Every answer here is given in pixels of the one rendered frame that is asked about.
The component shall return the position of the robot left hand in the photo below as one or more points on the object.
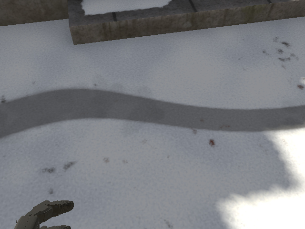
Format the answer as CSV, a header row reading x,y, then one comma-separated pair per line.
x,y
44,211

